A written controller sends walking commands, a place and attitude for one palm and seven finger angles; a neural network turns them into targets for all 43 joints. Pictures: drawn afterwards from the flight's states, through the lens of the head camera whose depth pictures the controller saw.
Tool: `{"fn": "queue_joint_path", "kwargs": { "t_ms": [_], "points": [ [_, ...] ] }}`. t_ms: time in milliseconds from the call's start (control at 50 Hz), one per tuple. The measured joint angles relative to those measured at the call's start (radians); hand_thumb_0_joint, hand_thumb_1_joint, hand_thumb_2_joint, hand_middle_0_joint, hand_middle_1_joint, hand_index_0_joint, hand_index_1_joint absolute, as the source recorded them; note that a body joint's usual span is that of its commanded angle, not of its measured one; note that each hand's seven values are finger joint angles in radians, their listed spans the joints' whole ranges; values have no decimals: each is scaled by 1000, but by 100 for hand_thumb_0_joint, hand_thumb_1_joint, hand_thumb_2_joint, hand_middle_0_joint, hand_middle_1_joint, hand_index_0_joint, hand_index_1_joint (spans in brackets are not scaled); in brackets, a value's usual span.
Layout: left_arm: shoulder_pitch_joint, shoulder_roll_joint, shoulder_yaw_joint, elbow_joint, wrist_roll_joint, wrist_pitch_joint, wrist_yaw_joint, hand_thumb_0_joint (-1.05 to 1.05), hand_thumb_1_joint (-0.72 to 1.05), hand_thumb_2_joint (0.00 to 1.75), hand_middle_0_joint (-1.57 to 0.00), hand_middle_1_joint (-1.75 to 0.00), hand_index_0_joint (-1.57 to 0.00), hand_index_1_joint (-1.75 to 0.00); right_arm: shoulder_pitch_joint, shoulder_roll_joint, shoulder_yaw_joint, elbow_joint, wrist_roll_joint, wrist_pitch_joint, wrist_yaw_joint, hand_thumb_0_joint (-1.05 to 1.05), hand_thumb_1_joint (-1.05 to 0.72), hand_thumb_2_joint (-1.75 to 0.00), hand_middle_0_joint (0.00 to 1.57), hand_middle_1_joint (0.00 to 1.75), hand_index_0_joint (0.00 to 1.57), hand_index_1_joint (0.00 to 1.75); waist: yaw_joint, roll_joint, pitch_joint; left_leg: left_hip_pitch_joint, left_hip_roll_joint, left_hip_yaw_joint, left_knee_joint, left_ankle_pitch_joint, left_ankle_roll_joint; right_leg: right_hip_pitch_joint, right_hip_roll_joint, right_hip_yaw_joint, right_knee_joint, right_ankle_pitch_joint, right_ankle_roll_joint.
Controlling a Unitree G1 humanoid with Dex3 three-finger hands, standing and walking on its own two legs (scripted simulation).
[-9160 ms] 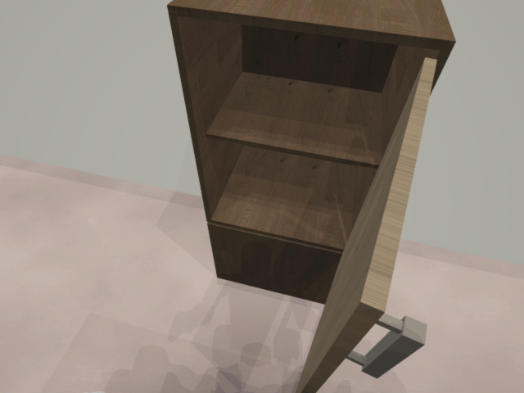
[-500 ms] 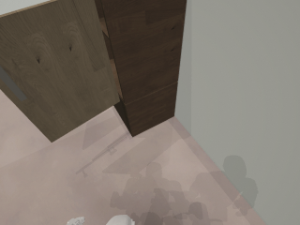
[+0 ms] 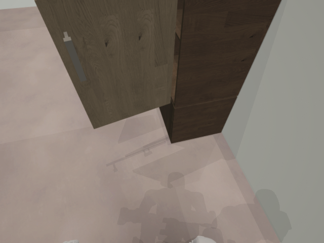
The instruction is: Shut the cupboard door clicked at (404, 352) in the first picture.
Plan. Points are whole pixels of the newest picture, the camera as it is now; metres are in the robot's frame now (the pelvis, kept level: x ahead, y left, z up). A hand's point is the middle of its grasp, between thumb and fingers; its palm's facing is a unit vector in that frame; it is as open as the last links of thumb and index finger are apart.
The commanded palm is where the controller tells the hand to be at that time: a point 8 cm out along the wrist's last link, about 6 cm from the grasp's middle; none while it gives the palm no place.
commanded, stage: turn to face it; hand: left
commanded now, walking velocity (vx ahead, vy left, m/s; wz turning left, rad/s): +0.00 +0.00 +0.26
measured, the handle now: (74, 57) +0.63 +0.33 +0.08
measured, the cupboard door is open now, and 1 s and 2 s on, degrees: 100 100 100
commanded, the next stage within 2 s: take the last steps up to it in 0.10 s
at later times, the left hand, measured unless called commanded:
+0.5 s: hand out of the picture -0.05 +0.16 -0.15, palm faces +0.26 -0.93 -0.25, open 7.3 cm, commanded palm none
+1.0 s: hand (80, 233) +0.16 +0.24 -0.17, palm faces +0.18 -0.97 -0.19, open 7.4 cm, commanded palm none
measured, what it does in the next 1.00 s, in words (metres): walks ahead: right foot, then left foot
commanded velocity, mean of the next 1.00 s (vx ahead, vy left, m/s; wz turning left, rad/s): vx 0.25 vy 0.04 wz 0.08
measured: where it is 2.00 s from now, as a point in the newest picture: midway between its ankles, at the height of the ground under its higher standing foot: (154, 220)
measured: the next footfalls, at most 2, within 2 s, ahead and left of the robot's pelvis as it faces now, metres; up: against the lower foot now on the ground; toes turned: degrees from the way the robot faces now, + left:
right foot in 0.10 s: +0.05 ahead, -0.13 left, +0.00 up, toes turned -2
left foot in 0.64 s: +0.02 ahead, +0.14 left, +0.00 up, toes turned +17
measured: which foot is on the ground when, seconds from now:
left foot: down 0.00-0.10, up 0.12-0.62, down 0.64-1.00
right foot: up 0.00-0.08, down 0.10-0.64, up 0.66-1.00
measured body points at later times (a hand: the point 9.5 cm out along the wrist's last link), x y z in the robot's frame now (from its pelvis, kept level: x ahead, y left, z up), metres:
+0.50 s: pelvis +0.00 -0.03 +0.01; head +0.01 -0.04 +0.46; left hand -0.06 +0.21 -0.13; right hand +0.09 -0.27 -0.15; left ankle -0.05 +0.13 -0.68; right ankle +0.01 -0.12 -0.74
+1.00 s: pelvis +0.11 +0.05 +0.00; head +0.13 +0.05 +0.45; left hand +0.15 +0.29 -0.15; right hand +0.07 -0.18 -0.16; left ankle -0.01 +0.13 -0.74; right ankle +0.25 -0.05 -0.70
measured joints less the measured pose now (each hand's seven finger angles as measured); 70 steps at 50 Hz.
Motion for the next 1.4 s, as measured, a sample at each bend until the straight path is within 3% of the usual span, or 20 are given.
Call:
{"fn": "queue_joint_path", "kwargs": {
  "t_ms": [60, 100, 140, 180, 220, 280, 440, 620, 640, 700, 740, 800, 940, 1060, 1100, 1140, 1200, 1240, 1300, 1400],
  "points": [
    [-13, -23, -9, -6, -4, -11, 0, 1, 91, 90, -20, -30, -20, -30, 17, 0, -4, 16, -1, 8, 0, 1, -90, -89, 20, 30, 21, 30, -12, 17, -9, -12, -3, -19, 27, -10, -16, 68, 23, -10, -146, 34, -11],
    [-10, -33, -16, -13, -3, -30, 0, 1, 91, 90, -20, -30, -20, -30, 32, -1, -9, 27, 3, 12, 0, 1, -90, -89, 20, 30, 21, 30, -13, 22, -20, -33, -10, -27, 71, -31, -32, 139, 31, -22, -303, 139, -25],
    [-10, -57, -23, -10, 5, -47, 3, 1, 91, 90, -20, -30, -20, -30, 35, -11, -20, 41, 10, 20, -1, 1, -90, -89, 20, 30, 21, 30, -18, 50, -18, -78, -5, -36, 196, -133, -39, 144, 42, -45, -300, 150, -92],
    [-1, -75, -28, -11, 8, -52, 4, 1, 91, 90, -20, -30, -20, -30, 42, -17, -30, 54, 8, 37, -1, 1, -90, -89, 20, 30, 21, 30, -19, 52, -23, -142, -17, -30, 394, -233, -44, 154, 30, -62, -303, 138, -130],
    [12, -89, -30, -8, 8, -51, 6, 1, 91, 90, -20, -30, -21, -30, 44, -25, -38, 67, 5, 45, 3, 1, -90, -89, 20, 30, 21, 30, -17, 52, -25, -189, -9, -17, 558, -218, -52, 174, 23, -74, -333, 150, -140],
    [35, -100, -28, 7, 10, -53, 5, 1, 90, 90, -20, -30, -21, -30, 56, -31, -44, 83, -1, 43, 10, 1, -90, -89, 20, 30, 20, 30, -16, 46, -35, -208, 21, 0, 648, -152, -68, 199, 15, -93, -382, 175, -139],
    [133, -85, -11, 71, 17, -88, -4, 1, 91, 90, -21, -30, -21, -30, 78, -32, -40, 125, -9, 37, 27, 1, -91, -89, 20, 30, 20, 30, 27, 15, -65, -145, 92, 46, 468, -114, -82, 250, -7, -141, -490, 219, -129],
    [256, -48, 6, 190, 20, -68, -10, 1, 91, 90, -20, -30, -21, -30, 33, -8, -18, 91, 0, -14, 31, 1, -91, -89, 20, 30, 20, 30, 76, -19, -83, -1, 81, 136, 60, -100, -49, 261, -50, -161, -468, 187, -72],
    [271, -50, 5, 199, 18, -62, -11, 1, 91, 90, -20, -30, -21, -30, 36, -11, -15, 81, 1, -29, 27, 1, -91, -89, 20, 30, 20, 30, 72, -4, -91, 31, 85, 130, -5, -110, -38, 244, -45, -163, -420, 148, -66],
    [266, -41, 6, 226, 18, -31, -14, 1, 91, 90, -20, -30, -20, -30, 39, 23, -7, 78, -4, -55, 9, 1, -91, -89, 20, 30, 20, 30, 59, -29, -78, 44, 62, 144, 21, -54, -8, 136, -50, -93, -145, -8, -74],
    [243, -44, 6, 227, 20, -24, -19, 1, 91, 90, -20, -30, -20, -30, 64, 39, -5, 82, -1, -64, -6, 0, -91, -89, 20, 30, 20, 30, 46, -29, -74, 80, 52, 149, -10, -56, 1, 51, -43, -66, 19, 16, -79],
    [191, -49, 5, 203, 20, -36, -29, 2, 91, 90, -20, -30, -20, -30, 109, 37, -6, 108, 2, -75, -18, 0, -94, -89, 20, 30, 21, 30, 33, -31, -68, 143, 32, 150, -93, -36, 8, -51, -48, -50, 126, 117, -70],
    [40, -62, 4, 127, 13, -49, -34, 1, 91, 90, -20, -30, -20, -30, 222, 55, 5, 192, 3, -83, -21, 0, -92, -89, 20, 30, 21, 30, 5, -31, -49, 258, 8, 152, -194, -50, 5, -139, -52, -54, -6, 227, -53],
    [-66, -68, 2, 79, 10, -67, -37, 1, 91, 90, -20, -30, -20, -30, 286, 66, 4, 235, -6, -81, -21, 1, -91, -89, 20, 30, 21, 30, -47, -1, -16, 310, 39, 162, -118, -170, -34, -51, -4, -91, -249, 230, -92],
    [-85, -63, 3, 63, 14, -100, -36, 1, 91, 90, -20, -30, -20, -30, 303, 74, 4, 252, 1, -76, -16, 1, -91, -89, 20, 30, 21, 30, -46, 2, -6, 253, 63, 158, 73, -246, -35, -3, 14, -101, -295, 286, -130],
    [-94, -69, 2, 56, 8, -125, -31, 1, 91, 90, -20, -30, -20, -30, 279, 72, 1, 259, 10, -59, -12, 1, -91, -89, 20, 30, 20, 30, -46, 14, 16, 110, 72, 105, 428, -274, -19, 7, 26, -114, -243, 247, -169],
    [-68, -86, -5, 67, 3, -120, -18, 1, 91, 90, -20, -30, -20, -30, 230, 58, -11, 243, 5, -45, -9, 1, -91, -89, 20, 30, 20, 30, -43, 31, 12, -78, 90, 74, 710, -175, -12, 76, 47, -126, -296, 218, -175],
    [-35, -97, -8, 85, 5, -113, -10, 0, 91, 90, -20, -30, -20, -30, 191, 50, -15, 219, -2, -39, -7, 1, -91, -89, 20, 30, 20, 30, -42, 33, -5, -164, 114, 76, 710, -116, -23, 119, 58, -125, -360, 233, -170],
    [12, -88, 7, 109, 6, -111, 4, -1, 94, 90, -20, -30, -21, -30, 144, 48, -19, 178, -5, -40, -3, 1, -91, -89, 20, 30, 20, 30, -34, 26, -37, -233, 139, 82, 584, -68, -41, 172, 69, -121, -441, 248, -172],
    [76, -78, 0, 149, 12, -110, -8, 0, 94, 90, -20, -30, -21, -30, 81, 33, -22, 149, -6, -45, -1, 1, -93, -89, 20, 30, 20, 30, -2, 21, -61, -230, 141, 97, 343, -28, -60, 247, 74, -118, -513, 240, -158]
  ]
}}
